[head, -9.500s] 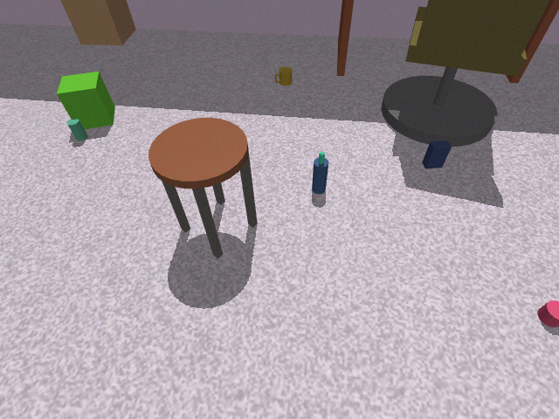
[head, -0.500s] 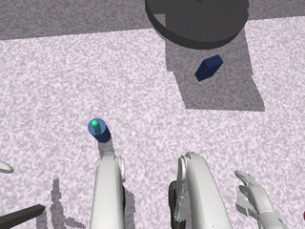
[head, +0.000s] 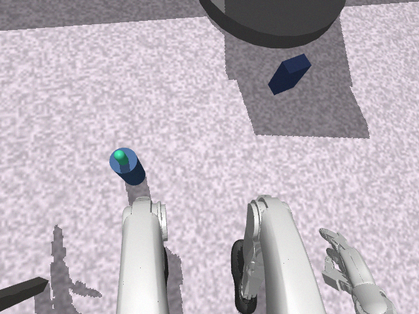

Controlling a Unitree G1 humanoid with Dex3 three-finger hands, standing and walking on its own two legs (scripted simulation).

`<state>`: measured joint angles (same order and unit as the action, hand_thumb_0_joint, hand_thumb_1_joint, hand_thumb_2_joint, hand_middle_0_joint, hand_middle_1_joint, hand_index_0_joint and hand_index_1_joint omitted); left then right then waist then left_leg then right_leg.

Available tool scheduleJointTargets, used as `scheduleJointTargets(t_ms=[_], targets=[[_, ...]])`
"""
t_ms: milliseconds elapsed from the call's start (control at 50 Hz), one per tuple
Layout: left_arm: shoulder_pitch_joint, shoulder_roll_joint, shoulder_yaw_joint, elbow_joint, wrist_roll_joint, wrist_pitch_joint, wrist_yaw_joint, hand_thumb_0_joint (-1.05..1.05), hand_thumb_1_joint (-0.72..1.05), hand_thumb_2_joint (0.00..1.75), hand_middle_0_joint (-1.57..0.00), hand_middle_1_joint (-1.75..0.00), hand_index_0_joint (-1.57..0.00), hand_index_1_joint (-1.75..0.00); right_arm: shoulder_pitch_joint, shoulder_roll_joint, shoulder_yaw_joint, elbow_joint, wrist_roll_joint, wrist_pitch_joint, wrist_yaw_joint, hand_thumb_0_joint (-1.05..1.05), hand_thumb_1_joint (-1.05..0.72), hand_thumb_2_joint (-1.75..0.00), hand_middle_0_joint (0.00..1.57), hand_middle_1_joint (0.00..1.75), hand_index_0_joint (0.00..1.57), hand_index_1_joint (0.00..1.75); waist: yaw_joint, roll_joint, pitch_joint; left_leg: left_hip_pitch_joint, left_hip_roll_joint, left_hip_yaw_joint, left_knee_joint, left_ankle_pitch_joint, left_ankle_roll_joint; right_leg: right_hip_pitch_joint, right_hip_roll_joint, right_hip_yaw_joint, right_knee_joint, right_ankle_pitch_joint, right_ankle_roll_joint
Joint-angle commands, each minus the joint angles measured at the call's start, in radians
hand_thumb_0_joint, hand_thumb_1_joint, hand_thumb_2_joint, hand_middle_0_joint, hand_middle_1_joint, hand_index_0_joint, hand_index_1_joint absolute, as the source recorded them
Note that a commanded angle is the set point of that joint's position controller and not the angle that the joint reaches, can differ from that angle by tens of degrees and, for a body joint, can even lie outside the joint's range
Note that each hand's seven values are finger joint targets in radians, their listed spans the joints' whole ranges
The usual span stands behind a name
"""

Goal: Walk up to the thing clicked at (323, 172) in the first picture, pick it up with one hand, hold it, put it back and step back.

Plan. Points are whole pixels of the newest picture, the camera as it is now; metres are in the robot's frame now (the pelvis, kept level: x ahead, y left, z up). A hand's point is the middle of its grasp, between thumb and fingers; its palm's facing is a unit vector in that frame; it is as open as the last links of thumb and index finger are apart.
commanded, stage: go down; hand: left
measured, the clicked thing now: (127, 166) +0.43 +0.22 -0.32
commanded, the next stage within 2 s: approach in 0.72 s
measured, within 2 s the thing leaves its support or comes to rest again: neither
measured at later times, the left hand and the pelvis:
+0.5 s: hand out of the picture +0.36 +0.41 -0.03, palm faces +0.18 -0.98 -0.10, open 17.5 cm; pelvis -0.01 +0.00 -0.03, yaw -1 degrees
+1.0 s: hand out of the picture +0.37 +0.42 -0.06, palm faces +0.18 -0.98 -0.06, open 17.6 cm; pelvis -0.01 +0.00 -0.05, yaw -2 degrees
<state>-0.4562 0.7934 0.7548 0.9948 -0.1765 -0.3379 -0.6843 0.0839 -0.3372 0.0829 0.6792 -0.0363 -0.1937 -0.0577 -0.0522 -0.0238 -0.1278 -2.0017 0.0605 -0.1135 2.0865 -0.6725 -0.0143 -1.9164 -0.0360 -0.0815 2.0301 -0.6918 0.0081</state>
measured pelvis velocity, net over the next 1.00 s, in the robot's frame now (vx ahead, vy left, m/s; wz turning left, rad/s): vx -0.01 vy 0.00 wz -0.03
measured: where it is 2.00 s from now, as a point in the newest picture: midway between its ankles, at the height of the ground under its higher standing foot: (201, 291)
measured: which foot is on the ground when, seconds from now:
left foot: down 0.00-1.00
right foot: down 0.00-1.00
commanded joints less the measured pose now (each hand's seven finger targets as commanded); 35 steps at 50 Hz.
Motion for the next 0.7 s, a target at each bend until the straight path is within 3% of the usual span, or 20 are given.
scheduleJointTargets(t_ms=[0,80,100,140,160,240,260,320,460,680], targets=[[-0.149,0.407,0.075,-0.174,-0.038,-0.055,-0.002,0.00,-0.51,0.07,-0.04,-0.04,-0.03,-0.05,0.119,-0.224,-0.090,-0.066,0.005,-0.023,-0.014,0.00,-0.92,-0.91,0.20,0.30,0.20,0.30,0.041,0.233,-0.586,0.474,-0.018,0.040,-0.276,0.126,0.031,0.238,0.042,0.001,-0.205,0.131,-0.046],[-0.166,0.436,0.088,-0.188,-0.038,-0.054,-0.002,0.00,-0.53,0.06,-0.05,-0.03,-0.03,-0.04,0.123,-0.224,-0.085,-0.070,0.007,-0.024,-0.010,0.00,-0.92,-0.91,0.20,0.30,0.20,0.30,0.043,0.221,-0.598,0.457,-0.018,0.036,-0.265,0.125,0.032,0.227,0.044,-0.005,-0.188,0.130,-0.045],[-0.161,0.434,0.087,-0.196,-0.040,-0.053,-0.007,0.00,-0.54,0.07,-0.05,-0.04,-0.03,-0.05,0.120,-0.229,-0.086,-0.068,0.007,-0.023,-0.012,0.00,-0.92,-0.91,0.20,0.30,0.20,0.30,0.055,0.250,-0.613,0.482,-0.016,0.034,-0.264,0.136,0.030,0.215,0.043,-0.005,-0.177,0.141,-0.047],[-0.165,0.413,0.075,-0.177,-0.042,-0.047,-0.012,0.00,-0.52,0.07,-0.04,-0.03,-0.03,-0.04,0.121,-0.230,-0.086,-0.068,0.007,-0.023,-0.013,0.00,-0.92,-0.91,0.20,0.30,0.20,0.30,0.041,0.245,-0.585,0.482,-0.014,0.026,-0.265,0.129,0.028,0.192,0.043,-0.010,-0.173,0.137,-0.046],[-0.195,0.432,0.081,-0.200,-0.045,-0.050,-0.010,0.00,-0.53,0.07,-0.04,-0.04,-0.03,-0.05,0.128,-0.230,-0.086,-0.066,0.008,-0.022,-0.011,0.00,-0.92,-0.91,0.20,0.30,0.20,0.30,0.038,0.243,-0.604,0.467,-0.015,0.027,-0.255,0.123,0.030,0.200,0.043,-0.009,-0.168,0.134,-0.047],[-0.192,0.449,0.094,-0.197,-0.042,-0.049,-0.015,0.00,-0.52,0.07,-0.04,-0.04,-0.03,-0.05,0.127,-0.238,-0.083,-0.067,0.009,-0.022,-0.009,0.00,-0.92,-0.91,0.20,0.30,0.20,0.30,0.048,0.276,-0.592,0.495,-0.012,0.013,-0.260,0.131,0.024,0.154,0.041,-0.016,-0.141,0.142,-0.049],[-0.194,0.435,0.085,-0.179,-0.041,-0.047,-0.016,0.00,-0.54,0.08,-0.04,-0.04,-0.03,-0.05,0.129,-0.232,-0.082,-0.065,0.008,-0.019,-0.009,0.00,-0.92,-0.91,0.20,0.30,0.20,0.30,0.031,0.252,-0.591,0.475,-0.014,0.018,-0.245,0.128,0.027,0.166,0.041,-0.016,-0.148,0.139,-0.046],[-0.178,0.443,0.097,-0.163,-0.046,-0.048,-0.018,0.00,-0.53,0.07,-0.04,-0.04,-0.03,-0.05,0.130,-0.233,-0.075,-0.063,0.007,-0.019,-0.006,0.00,-0.92,-0.91,0.20,0.30,0.20,0.30,0.041,0.245,-0.596,0.456,-0.021,0.031,-0.227,0.166,0.029,0.187,0.040,-0.014,-0.139,0.160,-0.047],[-0.216,0.471,0.107,-0.146,-0.046,-0.055,-0.028,0.00,-0.54,0.07,-0.05,-0.04,-0.03,-0.05,0.129,-0.239,-0.075,-0.068,0.006,-0.016,-0.001,0.00,-0.92,-0.91,0.20,0.30,0.20,0.30,0.026,0.219,-0.584,0.405,-0.023,0.041,-0.200,0.125,0.036,0.179,0.043,-0.010,-0.139,0.129,-0.044],[-0.244,0.520,0.125,-0.128,-0.042,-0.060,-0.045,0.00,-0.55,0.07,-0.05,-0.05,-0.03,-0.06,0.124,-0.252,-0.066,-0.066,0.003,-0.013,0.005,0.00,-0.92,-0.91,0.20,0.30,0.20,0.30,0.033,0.258,-0.574,0.408,-0.019,0.027,-0.189,0.105,0.032,0.122,0.044,-0.022,-0.094,0.115,-0.047]])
